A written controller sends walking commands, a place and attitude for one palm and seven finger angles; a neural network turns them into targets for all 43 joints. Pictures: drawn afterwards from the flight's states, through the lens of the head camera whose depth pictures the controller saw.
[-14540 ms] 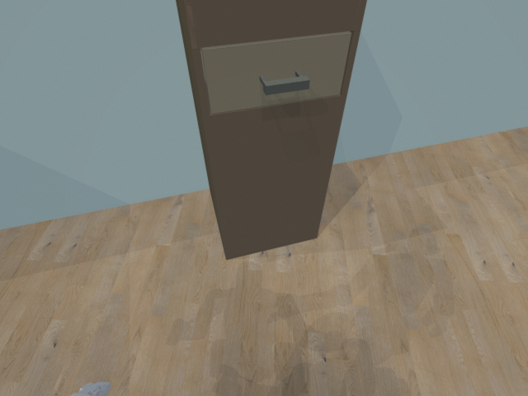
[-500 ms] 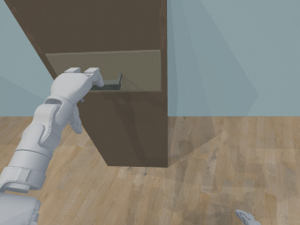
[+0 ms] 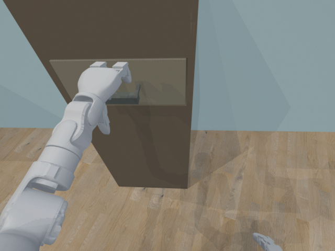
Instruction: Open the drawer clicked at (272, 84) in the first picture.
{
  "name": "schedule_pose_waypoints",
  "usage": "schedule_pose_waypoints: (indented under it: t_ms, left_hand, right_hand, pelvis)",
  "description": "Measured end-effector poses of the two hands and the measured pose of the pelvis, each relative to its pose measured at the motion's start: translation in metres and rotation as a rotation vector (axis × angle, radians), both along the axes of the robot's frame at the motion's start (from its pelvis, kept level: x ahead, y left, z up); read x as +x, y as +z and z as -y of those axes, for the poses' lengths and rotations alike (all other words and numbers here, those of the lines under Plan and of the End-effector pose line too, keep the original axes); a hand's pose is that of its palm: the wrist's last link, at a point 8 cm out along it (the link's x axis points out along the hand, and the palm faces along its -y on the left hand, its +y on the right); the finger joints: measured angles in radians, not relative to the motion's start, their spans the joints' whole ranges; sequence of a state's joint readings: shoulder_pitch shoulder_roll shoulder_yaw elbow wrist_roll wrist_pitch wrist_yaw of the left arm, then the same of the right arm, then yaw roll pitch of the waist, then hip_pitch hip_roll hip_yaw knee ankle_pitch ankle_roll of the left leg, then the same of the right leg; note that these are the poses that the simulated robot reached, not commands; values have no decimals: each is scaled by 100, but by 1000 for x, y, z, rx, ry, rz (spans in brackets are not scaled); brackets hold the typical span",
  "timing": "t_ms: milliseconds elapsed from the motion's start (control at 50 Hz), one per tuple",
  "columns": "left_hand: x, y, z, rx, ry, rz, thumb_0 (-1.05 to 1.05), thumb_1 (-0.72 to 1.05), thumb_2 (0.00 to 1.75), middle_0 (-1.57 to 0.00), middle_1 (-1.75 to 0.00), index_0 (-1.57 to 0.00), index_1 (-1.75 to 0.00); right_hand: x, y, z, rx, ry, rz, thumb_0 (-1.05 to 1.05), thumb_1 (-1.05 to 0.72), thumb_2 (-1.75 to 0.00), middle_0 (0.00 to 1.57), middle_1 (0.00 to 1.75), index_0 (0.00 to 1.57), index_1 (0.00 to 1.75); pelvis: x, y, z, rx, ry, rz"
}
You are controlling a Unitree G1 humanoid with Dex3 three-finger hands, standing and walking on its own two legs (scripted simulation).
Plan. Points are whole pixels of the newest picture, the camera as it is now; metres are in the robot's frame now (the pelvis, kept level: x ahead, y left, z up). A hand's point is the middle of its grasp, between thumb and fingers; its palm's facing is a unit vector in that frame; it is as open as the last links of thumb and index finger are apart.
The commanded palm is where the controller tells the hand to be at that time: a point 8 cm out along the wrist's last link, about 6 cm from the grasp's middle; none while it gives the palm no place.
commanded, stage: move the hooked fingers above the handle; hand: left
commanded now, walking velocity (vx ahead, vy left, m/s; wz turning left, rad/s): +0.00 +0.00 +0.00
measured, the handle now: (120, 92) +0.53 +0.19 +0.07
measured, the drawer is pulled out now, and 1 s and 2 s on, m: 0.00 0.00 0.00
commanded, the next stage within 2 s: none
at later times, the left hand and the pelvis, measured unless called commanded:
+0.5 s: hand (113, 85) +0.48 +0.18 +0.13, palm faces +0.06 -0.01 -1.00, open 13.8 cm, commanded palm +0.45 +0.19 +0.18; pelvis +0.01 -0.02 +0.00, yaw -2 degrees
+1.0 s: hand (125, 76) +0.50 +0.15 +0.15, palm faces +0.13 +0.01 -0.99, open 13.6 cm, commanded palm +0.46 +0.20 +0.18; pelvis -0.01 -0.01 -0.01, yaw -1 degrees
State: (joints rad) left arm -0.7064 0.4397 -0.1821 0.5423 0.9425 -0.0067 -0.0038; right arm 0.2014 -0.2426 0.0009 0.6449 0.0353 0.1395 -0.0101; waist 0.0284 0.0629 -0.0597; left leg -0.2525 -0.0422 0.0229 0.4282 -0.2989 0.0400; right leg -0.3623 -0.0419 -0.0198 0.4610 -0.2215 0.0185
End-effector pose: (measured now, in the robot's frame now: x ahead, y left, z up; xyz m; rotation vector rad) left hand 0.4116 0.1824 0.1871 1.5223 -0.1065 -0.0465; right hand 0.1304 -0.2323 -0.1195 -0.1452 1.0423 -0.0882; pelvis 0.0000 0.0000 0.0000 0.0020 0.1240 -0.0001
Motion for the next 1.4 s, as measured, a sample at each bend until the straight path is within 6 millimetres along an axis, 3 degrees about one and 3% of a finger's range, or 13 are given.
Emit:
schedule_pose_waypoints:
  t_ms: [140,320,380,520,620,680,740,800,860,960,1160,1320,1400]
  left_hand:
    - [21,-10,-17,60,131,-55,0,-49,30,-32,-120,-32,-120]
    - [33,-19,25,20,-13,-96,0,-49,30,-32,-120,-32,-120]
    - [43,-18,29,-2,-13,-63,0,-49,30,-32,-120,-32,-120]
    - [46,-1,-5,45,146,11,0,-49,30,-32,-120,-32,-120]
    - [31,-13,-24,79,228,-108,0,-49,30,-32,-120,-32,-120]
    - [22,-28,-14,74,157,-187,-1,-49,30,-32,-120,-32,-120]
    - [19,-34,11,66,16,-188,-1,-49,30,-32,-120,-32,-120]
    - [21,-25,37,40,-111,-102,-1,-49,30,-32,-120,-33,-120]
    - [33,-8,45,-2,-118,20,0,-49,30,-33,-120,-33,-120]
    - [54,11,33,46,29,105,0,-49,30,-38,-126,-33,-121]
    - [58,20,35,63,138,-46,0,-49,30,-36,-124,-33,-127]
    - [39,-38,-17,78,140,-227,0,-49,30,-33,-121,-31,-122]
    - [32,-39,-21,82,27,-130,0,-49,30,-31,-120,-28,-118]
  right_hand:
    - [-20,-10,9,0,-22,-91,1,-91,-90,20,30,20,30]
    - [-42,-13,33,-50,-73,-144,1,-91,-90,20,30,20,30]
    - [-49,-12,40,-63,-99,-143,1,-91,-90,20,30,20,30]
    - [-65,-15,48,-49,-133,-162,1,-91,-90,20,30,20,30]
    - [-65,-15,51,-47,-123,-173,1,-91,-90,20,30,20,30]
    - [-60,-12,54,-74,-105,-157,1,-91,-90,20,30,20,30]
    - [-53,-6,56,-107,-96,-124,1,-91,-90,20,30,20,30]
    - [-49,-3,56,-124,-100,-86,1,-91,-90,20,30,20,30]
    - [-51,-2,53,-117,-119,-62,1,-91,-90,20,30,20,30]
    - [-68,-11,43,-74,-138,-97,1,-91,-90,20,30,20,30]
    - [-105,-14,36,-56,-222,-150,1,-90,-90,20,30,20,30]
    - [-124,-2,60,-155,-233,-149,1,-90,-90,20,30,20,30]
    - [-131,0,67,-200,-196,-203,1,-90,-90,20,30,20,30]
  pelvis:
    - [4,-1,4,0,3,-33]
    - [8,-3,12,-2,9,-40]
    - [7,-4,15,1,-6,-48]
    - [5,-3,22,5,-29,-65]
    - [2,-3,24,4,-13,-50]
    - [-2,-3,25,2,8,-36]
    - [-6,-4,24,1,21,-31]
    - [-8,-5,22,0,20,-36]
    - [-11,-6,20,3,5,-48]
    - [-13,-7,16,6,-21,-73]
    - [-20,-4,16,13,-56,-54]
    - [-29,-7,17,9,-51,-65]
    - [-28,-10,15,2,-20,-86]
